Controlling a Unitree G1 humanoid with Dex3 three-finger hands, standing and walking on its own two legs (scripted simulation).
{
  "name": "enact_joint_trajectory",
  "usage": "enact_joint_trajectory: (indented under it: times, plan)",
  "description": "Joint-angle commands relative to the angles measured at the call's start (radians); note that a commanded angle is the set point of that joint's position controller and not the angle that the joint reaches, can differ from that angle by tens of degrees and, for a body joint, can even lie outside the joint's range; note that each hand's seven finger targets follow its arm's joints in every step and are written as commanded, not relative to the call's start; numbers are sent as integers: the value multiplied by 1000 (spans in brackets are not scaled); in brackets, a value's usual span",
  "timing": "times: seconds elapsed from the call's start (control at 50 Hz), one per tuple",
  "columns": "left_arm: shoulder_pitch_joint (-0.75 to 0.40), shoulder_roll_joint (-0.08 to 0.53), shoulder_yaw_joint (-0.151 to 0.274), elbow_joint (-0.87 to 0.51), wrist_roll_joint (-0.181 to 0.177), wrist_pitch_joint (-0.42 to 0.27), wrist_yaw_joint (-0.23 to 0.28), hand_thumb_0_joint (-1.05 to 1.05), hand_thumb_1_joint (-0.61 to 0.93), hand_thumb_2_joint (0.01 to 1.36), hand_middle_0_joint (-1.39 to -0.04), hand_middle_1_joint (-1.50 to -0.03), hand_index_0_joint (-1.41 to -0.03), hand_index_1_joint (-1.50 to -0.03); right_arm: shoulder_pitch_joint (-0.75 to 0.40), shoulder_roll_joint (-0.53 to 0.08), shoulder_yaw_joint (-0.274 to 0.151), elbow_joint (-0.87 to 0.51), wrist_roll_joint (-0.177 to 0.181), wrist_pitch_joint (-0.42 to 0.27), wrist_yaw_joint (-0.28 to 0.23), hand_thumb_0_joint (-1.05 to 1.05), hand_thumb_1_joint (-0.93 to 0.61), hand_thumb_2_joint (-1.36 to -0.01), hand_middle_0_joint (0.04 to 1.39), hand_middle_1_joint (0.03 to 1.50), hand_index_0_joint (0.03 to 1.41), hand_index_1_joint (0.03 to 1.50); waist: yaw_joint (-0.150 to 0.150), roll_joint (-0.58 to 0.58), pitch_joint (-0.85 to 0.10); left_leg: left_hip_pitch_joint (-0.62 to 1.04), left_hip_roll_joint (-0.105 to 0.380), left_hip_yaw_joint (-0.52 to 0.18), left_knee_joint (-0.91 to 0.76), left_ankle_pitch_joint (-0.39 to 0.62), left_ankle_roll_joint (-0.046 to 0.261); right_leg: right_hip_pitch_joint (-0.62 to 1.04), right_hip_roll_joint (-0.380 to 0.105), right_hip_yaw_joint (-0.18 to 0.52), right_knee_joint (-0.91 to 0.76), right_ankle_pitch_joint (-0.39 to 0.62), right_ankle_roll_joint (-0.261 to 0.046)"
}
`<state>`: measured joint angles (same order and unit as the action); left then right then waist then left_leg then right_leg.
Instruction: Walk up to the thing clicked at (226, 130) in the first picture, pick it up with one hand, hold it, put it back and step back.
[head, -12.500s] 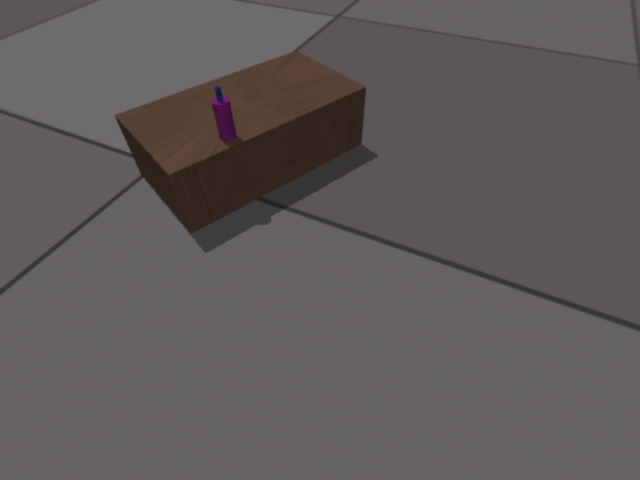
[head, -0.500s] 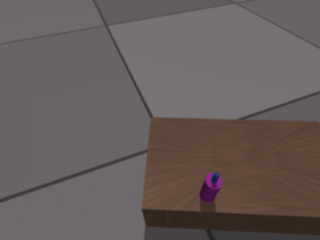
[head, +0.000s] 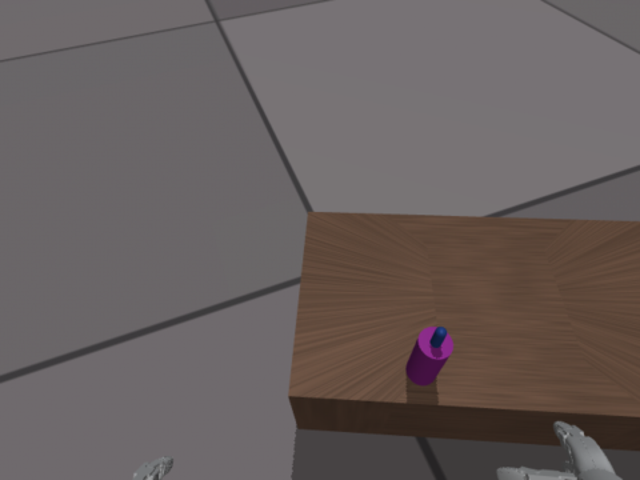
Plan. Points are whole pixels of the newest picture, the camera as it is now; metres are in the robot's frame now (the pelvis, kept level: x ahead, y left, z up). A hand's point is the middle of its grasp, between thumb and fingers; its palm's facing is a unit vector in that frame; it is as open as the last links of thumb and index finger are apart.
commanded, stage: go down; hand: right
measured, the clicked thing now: (430, 352) +0.41 -0.19 -0.33
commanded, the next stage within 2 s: none
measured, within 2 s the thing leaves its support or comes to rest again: neither
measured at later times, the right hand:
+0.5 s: hand out of the picture +0.15 -0.27 -0.14, palm faces +0.03 +0.94 -0.33, open 17.5 cm
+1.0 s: hand out of the picture +0.14 -0.28 -0.14, palm faces +0.06 +0.94 -0.33, open 17.5 cm
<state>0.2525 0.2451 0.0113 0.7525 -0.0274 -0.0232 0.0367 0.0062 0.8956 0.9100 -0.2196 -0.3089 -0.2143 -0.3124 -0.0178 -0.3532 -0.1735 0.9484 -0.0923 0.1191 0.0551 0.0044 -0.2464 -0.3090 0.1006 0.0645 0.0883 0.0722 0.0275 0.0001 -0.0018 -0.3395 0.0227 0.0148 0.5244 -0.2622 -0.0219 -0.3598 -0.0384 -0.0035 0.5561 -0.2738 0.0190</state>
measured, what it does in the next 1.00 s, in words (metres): stands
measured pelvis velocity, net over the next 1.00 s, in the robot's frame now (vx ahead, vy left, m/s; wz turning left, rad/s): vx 0.00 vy -0.01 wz -0.03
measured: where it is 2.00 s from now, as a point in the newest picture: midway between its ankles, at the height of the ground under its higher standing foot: outside the picture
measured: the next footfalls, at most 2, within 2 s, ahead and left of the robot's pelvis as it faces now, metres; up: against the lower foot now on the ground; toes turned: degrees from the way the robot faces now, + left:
none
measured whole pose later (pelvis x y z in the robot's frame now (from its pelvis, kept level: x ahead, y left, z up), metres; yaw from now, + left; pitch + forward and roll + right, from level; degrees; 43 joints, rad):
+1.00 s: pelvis +0.00 -0.01 -0.05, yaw -2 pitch +11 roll +3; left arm 0.28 0.24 -0.02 0.61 -0.02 -0.21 0.17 0.01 0.89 0.91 -0.20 -0.30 -0.19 -0.31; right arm 0.35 -0.39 -0.19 0.24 0.00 0.46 0.11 -0.01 0.54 -0.05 0.05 0.05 0.06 0.06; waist 0.04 -0.04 -0.13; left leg -0.63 0.02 0.06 0.90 -0.45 -0.03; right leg -0.69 -0.04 0.06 0.98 -0.48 0.02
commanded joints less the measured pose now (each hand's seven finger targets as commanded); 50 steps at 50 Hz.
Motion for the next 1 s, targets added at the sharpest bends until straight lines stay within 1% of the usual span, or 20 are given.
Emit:
enact_joint_trajectory:
  times: [0.0, 0.1, 0.12, 0.16, 0.2, 0.22, 0.24, 0.28, 0.3, 0.38, 0.42, 0.44, 0.48, 0.54, 0.58, 0.6, 0.64, 0.7, 0.76, 0.98]
  plan:
    - [-45, 172, 56, -173, -7, -61, 18, 0, 882, 910, -215, -309, -212, -312, 12, -179, -43, -173, 9, 62, 14, 0, 360, -69, 61, 43, 54, 43, -27, -38, -142, 44, -37, 43, -41, 120, 36, 22, 35, -21, -51, 144, -23]
    - [-25, 164, 57, -188, 2, -91, 25, 0, 888, 907, -211, -307, -209, -308, -1, -217, -64, -310, 8, 83, 21, 0, 525, -62, 40, 55, 42, 55, -4, -22, -156, -12, -31, 37, 6, 103, 25, 3, 37, -18, 13, 115, -35]
    - [-18, 161, 58, -183, 5, -98, 27, 0, 890, 908, -209, -307, -208, -308, 37, -174, -40, -294, 5, 86, 23, 0, 551, -62, 35, 57, 39, 57, 2, -17, -173, -27, -34, 38, 28, 103, 27, 7, 32, -11, 23, 117, -34]
    - [-7, 169, 63, -185, 11, -113, 31, 0, 887, 911, -208, -306, -206, -308, 7, -226, -76, -398, 1, 82, 12, 0, 570, -57, 36, 57, 38, 57, -1, -55, -215, -41, -34, 39, 62, 121, 29, 5, 27, -3, 55, 144, -29]
    - [-25, 159, 53, -190, 12, -127, 36, 0, 887, 911, -206, -304, -203, -307, 83, -178, -43, -382, 0, 98, 10, 0, 569, -49, 40, 55, 40, 55, -2, -60, -195, -70, -33, 40, 85, 90, 29, -24, 26, 1, 74, 115, -26]
    - [-17, 166, 58, -191, 11, -133, 43, 0, 882, 920, -204, -301, -199, -307, 66, -216, -71, -434, -2, 100, 3, 0, 596, -55, 33, 58, 36, 58, -1, -73, -219, -70, -32, 38, 93, 103, 29, -19, 27, 2, 87, 128, -26]
    - [-30, 158, 50, -194, 11, -139, 46, 0, 888, 915, -202, -302, -198, -306, 68, -186, -52, -440, 13, 109, 2, 0, 570, -36, 47, 51, 44, 51, 4, -56, -210, -80, -33, 40, 97, 76, 28, -43, 25, 9, 89, 97, -28]
    - [-30, 164, 53, -204, 9, -144, 58, 0, 876, 920, -201, -299, -194, -306, 92, -230, -76, -528, 18, 123, -6, 0, 611, -35, 40, 53, 42, 53, -6, -78, -229, -83, -30, 38, 107, 71, 27, -48, 29, 6, 105, 89, -26]
    - [-35, 158, 50, -208, 7, -149, 64, 0, 889, 918, -198, -300, -194, -304, 164, -186, -52, -487, 18, 144, -1, 0, 611, -38, 36, 55, 39, 55, -4, -64, -209, -97, -32, 43, 115, 62, 26, -59, 27, 11, 112, 83, -25]
    - [-28, 165, 53, -215, 7, -156, 77, 0, 884, 919, -197, -298, -192, -304, 169, -207, -56, -593, 35, 193, 1, 0, 600, -38, 41, 53, 43, 53, 3, -84, -232, -116, -35, 54, 152, 102, 29, -76, 20, 27, 147, 149, -19]
    - [-39, 152, 42, -228, 6, -163, 80, 0, 887, 919, -196, -299, -191, -304, 222, -164, -23, -579, 40, 223, 9, 0, 596, -37, 42, 53, 44, 53, 7, -66, -214, -136, -37, 57, 163, 91, 27, -95, 19, 29, 164, 146, -19]
    - [-41, 161, 43, -236, 3, -165, 82, 0, 883, 917, -196, -297, -191, -303, 167, -226, -65, -678, 47, 224, 2, 0, 596, -38, 42, 53, 44, 53, -5, -102, -214, -146, -39, 60, 170, 77, 30, -103, 15, 37, 159, 139, -14]
    - [-36, 161, 47, -237, 6, -169, 87, 0, 883, 920, -195, -297, -190, -303, 241, -181, -32, -645, 47, 249, 6, 0, 600, -38, 41, 53, 44, 53, 2, -84, -212, -159, -41, 63, 185, 60, 31, -114, 15, 41, 172, 124, -14]
    - [-42, 151, 39, -259, 3, -183, 94, 0, 888, 918, -196, -299, -192, -304, 263, -184, -41, -685, 51, 278, 8, 0, 585, -40, 42, 53, 43, 53, 7, -66, -222, -169, -37, 61, 191, 54, 26, -141, 21, 37, 197, 94, -22]
    - [-33, 155, 41, -259, 3, -190, 100, 0, 897, 912, -194, -299, -193, -301, 233, -242, -87, -765, 53, 285, 1, 0, 567, -36, 47, 51, 47, 51, -2, -100, -240, -173, -37, 58, 203, 59, 27, -141, 21, 39, 207, 104, -20]
    - [-40, 147, 36, -262, 5, -195, 103, 0, 894, 914, -195, -300, -192, -302, 298, -194, -54, -719, 54, 295, 7, 0, 566, -37, 46, 51, 46, 51, 6, -80, -221, -178, -36, 62, 207, 56, 26, -153, 22, 39, 215, 95, -22]
    - [-30, 150, 39, -261, 3, -201, 110, 0, 895, 912, -194, -300, -193, -301, 274, -236, -92, -781, 56, 296, 5, 0, 577, -37, 44, 52, 45, 52, -5, -91, -241, -186, -36, 61, 219, 55, 26, -159, 22, 41, 222, 97, -21]
    - [-25, 144, 35, -269, 5, -212, 120, 0, 898, 914, -192, -300, -190, -302, 316, -203, -72, -772, 61, 307, 14, 0, 572, -30, 50, 50, 48, 50, 11, -66, -243, -195, -36, 63, 225, 48, 23, -179, 25, 41, 241, 78, -26]
    - [-22, 144, 33, -273, 6, -221, 129, 0, 891, 911, -194, -299, -192, -301, 310, -239, -107, -818, 68, 310, 17, 0, 559, -45, 44, 53, 45, 53, 9, -81, -255, -195, -32, 59, 233, 72, 22, -184, 26, 39, 263, 97, -29]
    - [-14, 145, 34, -276, 11, -249, 158, 0, 896, 902, -195, -300, -195, -300, 317, -260, -129, -880, 78, 308, 45, 0, 544, -50, 43, 54, 45, 54, 12, -98, -245, -240, -35, 64, 251, 19, 24, -222, 25, 48, 273, 42, -28]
